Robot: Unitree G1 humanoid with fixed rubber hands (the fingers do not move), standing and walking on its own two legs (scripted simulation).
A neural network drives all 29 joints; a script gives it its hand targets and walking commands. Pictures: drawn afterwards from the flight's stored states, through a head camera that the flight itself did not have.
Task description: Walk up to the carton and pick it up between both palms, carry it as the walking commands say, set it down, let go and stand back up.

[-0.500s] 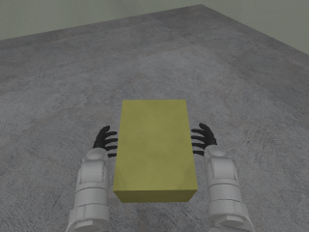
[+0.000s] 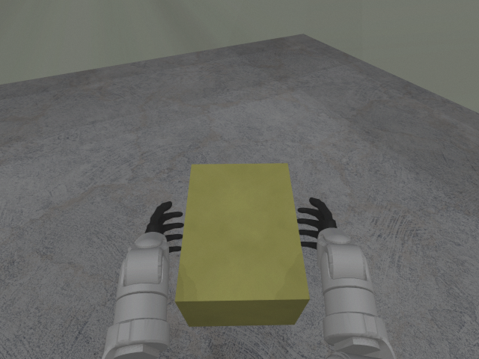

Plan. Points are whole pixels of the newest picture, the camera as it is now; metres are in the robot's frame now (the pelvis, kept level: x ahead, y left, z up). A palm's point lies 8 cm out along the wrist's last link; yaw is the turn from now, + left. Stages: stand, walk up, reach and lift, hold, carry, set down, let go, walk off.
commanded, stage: reach and lift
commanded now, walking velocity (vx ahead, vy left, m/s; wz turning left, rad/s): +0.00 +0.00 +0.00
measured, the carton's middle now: (240, 241) +0.36 +0.00 -0.03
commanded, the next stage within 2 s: hold in 0.70 s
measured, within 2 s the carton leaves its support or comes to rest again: neither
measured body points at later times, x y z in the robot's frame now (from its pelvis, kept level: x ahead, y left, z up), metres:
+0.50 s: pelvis +0.00 +0.00 +0.00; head -0.04 +0.01 +0.45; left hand +0.31 +0.15 +0.04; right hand +0.30 -0.15 +0.05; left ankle +0.02 +0.13 -0.75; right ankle +0.02 -0.13 -0.75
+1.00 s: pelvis -0.01 +0.00 +0.00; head -0.05 +0.00 +0.45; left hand +0.30 +0.15 +0.04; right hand +0.29 -0.15 +0.04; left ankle +0.02 +0.13 -0.75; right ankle +0.02 -0.13 -0.75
